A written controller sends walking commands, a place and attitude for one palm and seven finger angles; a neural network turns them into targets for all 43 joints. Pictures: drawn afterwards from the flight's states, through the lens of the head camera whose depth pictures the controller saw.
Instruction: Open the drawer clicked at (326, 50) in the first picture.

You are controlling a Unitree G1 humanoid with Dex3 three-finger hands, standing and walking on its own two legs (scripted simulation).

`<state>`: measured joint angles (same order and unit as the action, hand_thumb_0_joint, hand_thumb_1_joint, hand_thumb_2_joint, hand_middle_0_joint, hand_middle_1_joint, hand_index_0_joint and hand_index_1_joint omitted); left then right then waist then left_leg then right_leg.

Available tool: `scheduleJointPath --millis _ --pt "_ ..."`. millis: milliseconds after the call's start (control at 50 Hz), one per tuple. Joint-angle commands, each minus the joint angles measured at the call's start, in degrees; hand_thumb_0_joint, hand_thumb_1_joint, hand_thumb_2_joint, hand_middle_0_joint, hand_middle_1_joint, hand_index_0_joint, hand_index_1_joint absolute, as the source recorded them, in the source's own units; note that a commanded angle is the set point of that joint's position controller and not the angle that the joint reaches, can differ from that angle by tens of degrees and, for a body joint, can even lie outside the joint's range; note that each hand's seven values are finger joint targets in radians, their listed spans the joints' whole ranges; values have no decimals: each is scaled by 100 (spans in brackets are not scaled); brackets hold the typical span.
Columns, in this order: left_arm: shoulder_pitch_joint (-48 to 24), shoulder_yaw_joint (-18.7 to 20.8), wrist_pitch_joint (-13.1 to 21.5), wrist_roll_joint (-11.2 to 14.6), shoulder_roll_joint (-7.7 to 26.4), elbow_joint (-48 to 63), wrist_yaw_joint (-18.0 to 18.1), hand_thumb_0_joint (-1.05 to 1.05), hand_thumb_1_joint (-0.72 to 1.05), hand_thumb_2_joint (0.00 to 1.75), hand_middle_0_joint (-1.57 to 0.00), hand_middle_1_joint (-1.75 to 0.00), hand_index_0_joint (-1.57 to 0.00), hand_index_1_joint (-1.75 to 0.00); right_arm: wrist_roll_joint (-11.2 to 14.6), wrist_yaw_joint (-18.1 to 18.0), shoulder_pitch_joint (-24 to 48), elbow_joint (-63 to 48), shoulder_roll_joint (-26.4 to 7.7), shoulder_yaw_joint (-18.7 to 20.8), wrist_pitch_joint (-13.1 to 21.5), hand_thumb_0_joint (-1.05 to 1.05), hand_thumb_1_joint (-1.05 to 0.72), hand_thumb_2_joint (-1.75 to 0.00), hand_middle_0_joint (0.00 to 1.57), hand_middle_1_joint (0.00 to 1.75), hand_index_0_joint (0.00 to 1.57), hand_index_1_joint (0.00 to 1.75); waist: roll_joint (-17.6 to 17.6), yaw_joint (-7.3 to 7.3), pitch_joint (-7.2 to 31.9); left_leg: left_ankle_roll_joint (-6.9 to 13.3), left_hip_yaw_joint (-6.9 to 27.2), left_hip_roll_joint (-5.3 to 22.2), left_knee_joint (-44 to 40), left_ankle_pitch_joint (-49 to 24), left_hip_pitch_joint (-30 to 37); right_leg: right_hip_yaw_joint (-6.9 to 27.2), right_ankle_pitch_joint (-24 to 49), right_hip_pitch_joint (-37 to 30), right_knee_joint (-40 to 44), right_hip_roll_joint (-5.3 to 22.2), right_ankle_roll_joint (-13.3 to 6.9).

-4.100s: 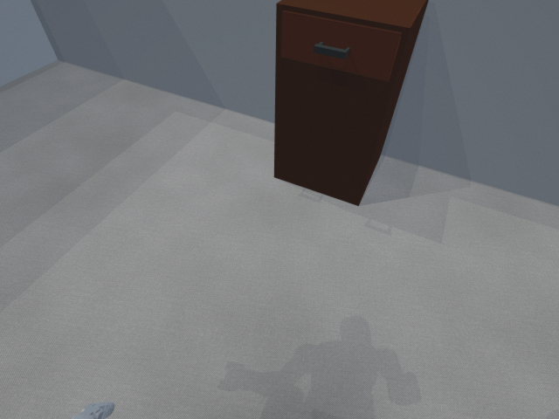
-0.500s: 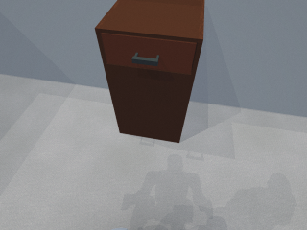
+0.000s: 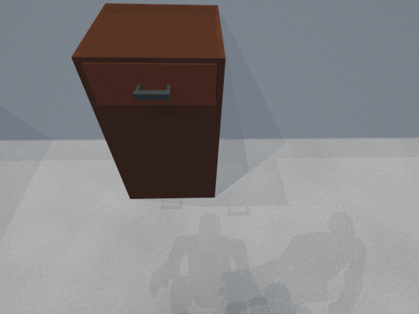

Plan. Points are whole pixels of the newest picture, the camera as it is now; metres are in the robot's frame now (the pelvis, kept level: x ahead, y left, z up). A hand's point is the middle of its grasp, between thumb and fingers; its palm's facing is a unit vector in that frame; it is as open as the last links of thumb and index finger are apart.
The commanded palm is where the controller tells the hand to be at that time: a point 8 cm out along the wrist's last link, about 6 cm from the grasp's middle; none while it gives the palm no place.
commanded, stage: take the last steps up to it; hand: left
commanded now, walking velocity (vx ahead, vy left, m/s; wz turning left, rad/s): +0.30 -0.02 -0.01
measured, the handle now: (153, 91) +0.78 +0.19 -0.03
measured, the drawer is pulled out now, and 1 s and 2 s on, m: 0.00 0.00 0.00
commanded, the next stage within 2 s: come to a stop and stand still in 0.74 s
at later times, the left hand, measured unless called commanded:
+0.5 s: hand out of the picture +0.04 +0.17 -0.20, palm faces +0.10 -0.99 -0.12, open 7.4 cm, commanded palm none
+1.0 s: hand (147, 230) +0.35 +0.17 -0.17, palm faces -0.05 -0.97 -0.23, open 7.4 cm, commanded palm none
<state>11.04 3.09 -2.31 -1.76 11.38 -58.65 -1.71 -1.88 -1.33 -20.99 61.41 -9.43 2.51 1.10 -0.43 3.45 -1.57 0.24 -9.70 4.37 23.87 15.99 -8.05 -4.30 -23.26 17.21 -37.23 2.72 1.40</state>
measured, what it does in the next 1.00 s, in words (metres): walks ahead: right foot, then left foot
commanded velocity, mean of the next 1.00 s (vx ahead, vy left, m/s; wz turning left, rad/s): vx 0.14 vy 0.01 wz -0.02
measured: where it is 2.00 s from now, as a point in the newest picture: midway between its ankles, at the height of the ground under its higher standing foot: outside the picture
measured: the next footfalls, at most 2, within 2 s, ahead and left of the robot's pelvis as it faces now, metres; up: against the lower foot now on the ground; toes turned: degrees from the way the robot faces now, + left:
right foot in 0.06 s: +0.05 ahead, -0.13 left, +0.00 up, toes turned -6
left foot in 0.48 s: +0.27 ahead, +0.12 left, +0.00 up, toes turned +10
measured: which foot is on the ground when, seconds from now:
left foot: down 0.00-0.06, up 0.08-0.46, down 0.48-0.94, up 0.96-1.00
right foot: up 0.00-0.04, down 0.06-0.48, up 0.50-0.92, down 0.94-1.00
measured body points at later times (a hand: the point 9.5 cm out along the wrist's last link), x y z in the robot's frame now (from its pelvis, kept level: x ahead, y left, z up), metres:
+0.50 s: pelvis +0.14 +0.02 -0.03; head +0.16 +0.04 +0.42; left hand +0.04 +0.22 -0.19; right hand +0.24 -0.22 -0.16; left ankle +0.23 +0.12 -0.75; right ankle +0.01 -0.12 -0.73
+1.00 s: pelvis +0.27 -0.01 -0.01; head +0.28 -0.03 +0.44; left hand +0.36 +0.22 -0.15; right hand +0.21 -0.21 -0.18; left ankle +0.23 +0.11 -0.74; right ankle +0.31 -0.11 -0.74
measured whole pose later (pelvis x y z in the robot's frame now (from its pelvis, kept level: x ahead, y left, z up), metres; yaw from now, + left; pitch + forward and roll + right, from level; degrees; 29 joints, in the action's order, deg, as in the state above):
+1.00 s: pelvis +0.27 -0.01 -0.01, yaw -1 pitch -1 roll +1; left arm 9.7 1.2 1.5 -1.3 8.0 -60.2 1.2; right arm -0.3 -1.3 -20.2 65.9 -7.4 2.0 0.2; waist -2.2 3.2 -2.3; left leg -0.9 -10.1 3.6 29.5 20.8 -8.4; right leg -6.8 -12.7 17.5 -31.6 3.2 -1.6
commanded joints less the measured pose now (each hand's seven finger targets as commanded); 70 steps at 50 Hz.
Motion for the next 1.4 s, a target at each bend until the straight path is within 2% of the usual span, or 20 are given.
scheduleJointPath --millis 0,40,60,180,360,420,460,480,560,640,820,880,920,940,1060,1160,1280,1300,1340,1380 --pt "461 85 348 50 277 76 62 0 90 90 -20 -30 -20 -30 52 16 -165 -69 -782 151 100 0 -90 -90 20 30 20 30 -377 -450 280 300 896 890 17 -128 -622 -70 1072 -1486 1618 -5 -230" --pt "1518 259 427 32 1164 -294 182 0 90 90 -20 -30 -20 -30 105 73 308 -380 -287 -15 147 0 -90 -90 20 30 20 30 1684 -947 239 -142 -124 -43 2261 1669 -2956 2379 513 -3009 2397 1915 -1088" --pt "1771 243 410 84 1185 -355 230 0 90 90 -20 -30 -20 -30 45 84 780 -534 -573 45 104 0 -90 -90 20 30 20 30 1173 -1087 -9 -92 441 86 3078 1929 -3278 2688 328 -2542 2599 2206 -1398" --pt "896 50 567 33 335 -215 295 0 90 90 -20 -30 -20 -30 20 198 334 -179 -234 140 -29 0 -90 -90 20 30 20 30 631 -337 -748 -180 532 372 3463 233 -2656 906 1034 -939 2831 1383 -993" --pt "1135 66 646 21 641 -401 277 0 90 90 -20 -30 -20 -30 81 323 1072 -578 -255 122 91 0 -90 -90 20 30 20 30 775 -360 -755 -43 302 201 1605 -347 -1807 565 1739 -869 2492 1282 -952" --pt "1168 61 603 56 574 -465 274 0 90 90 -20 -30 -20 -30 25 229 124 -271 -511 173 186 0 -90 -90 20 30 20 30 166 77 -225 22 104 -126 717 -640 -10 156 2629 -525 854 895 -689" --pt "1586 -26 567 161 54 -321 195 0 90 90 -20 -30 -20 -30 -25 92 -1106 11 -1557 387 244 0 -90 -90 20 30 20 30 -2164 306 917 783 3014 2022 -508 -724 1805 -447 -830 1110 -2295 -289 -190" --pt "1219 -18 542 105 213 -157 216 0 90 90 -20 -30 -20 -30 48 51 -1087 -6 -1606 361 169 0 -90 -90 20 30 20 30 -1744 314 773 982 3347 2226 -880 -345 1462 196 -1104 1355 -3077 -125 -295" --pt "901 15 446 20 -7 -287 144 0 90 90 -20 -30 -20 -30 53 14 246 -303 -642 111 273 0 -90 -90 20 30 20 30 -425 -200 -256 735 1843 1597 -1319 -214 -489 377 255 1236 -3204 472 -195" --pt "1168 15 281 4 -210 -308 162 0 90 90 -20 -30 -20 -30 73 -7 335 -253 -475 109 306 0 -90 -90 20 30 20 30 -434 -413 -49 775 1041 1307 -1369 -781 -646 208 589 885 -2373 461 -71" --pt "214 -6 291 8 -150 120 154 0 90 90 -20 -30 -20 -30 15 16 9 -40 -640 167 157 0 -90 -90 20 30 20 30 -530 -228 -266 943 1018 1348 -1109 -559 -287 -113 571 527 -147 257 -47" --pt "688 -37 373 34 -26 -112 255 0 90 90 -20 -30 -20 -30 80 -16 69 82 -347 49 118 0 -90 -90 20 30 20 30 82 -533 -83 388 499 755 -67 -1291 -650 -3 1928 -801 1380 194 -32" --pt "810 -31 473 60 540 -218 351 0 90 90 -20 -30 -20 -30 161 4 -196 106 18 -72 91 0 -90 -90 20 30 20 30 1154 -364 267 -102 156 173 336 339 -1044 1203 4476 -1414 1515 1494 -486" --pt "724 -36 433 96 681 -166 358 0 90 90 -20 -30 -20 -30 173 1 -350 168 -34 -42 22 0 -90 -90 20 30 20 30 824 -294 375 -143 248 58 432 717 -745 1088 5035 -1271 1472 1716 -709" --pt "382 135 299 50 690 -38 516 0 90 90 -20 -30 -20 -30 161 -75 -32 97 -140 65 -283 0 -90 -90 20 30 20 30 893 -510 451 -239 623 -87 2373 1532 -1393 1118 6425 -1512 1354 1870 -1308" --pt "36 252 194 -11 820 236 528 0 90 90 -20 -30 -20 -30 147 -20 322 -227 -195 150 -392 0 -90 -90 20 30 20 30 672 -505 662 -281 920 -220 2893 1393 -1445 984 5286 -1210 1495 1846 -1354" --pt "-365 225 104 -5 798 365 441 0 90 90 -20 -30 -20 -30 133 37 -136 -246 -199 106 -264 0 -90 -90 20 30 20 30 1022 -159 704 -216 576 -288 518 -135 -48 647 2040 -224 1392 1275 -730" --pt "-317 157 75 43 612 366 415 0 90 90 -20 -30 -20 -30 122 35 -199 -222 -350 88 -199 0 -90 -90 20 30 20 30 521 -134 638 -164 751 -130 -21 -376 372 499 1091 268 1099 937 -487" --pt "-201 28 23 106 97 417 354 0 90 90 -20 -30 -20 -30 19 1 326 -488 -1015 157 -124 0 -90 -90 20 30 20 30 -1547 -220 60 438 2809 1491 -1521 469 -754 70 -417 688 -158 7 -15" --pt "-102 67 -22 28 250 220 311 0 90 90 -20 -30 -20 -30 -12 -49 990 -646 -913 73 -82 0 -90 -90 20 30 20 30 -1416 -403 -313 568 2671 1404 -1937 1479 -1540 588 -150 349 -905 108 -71"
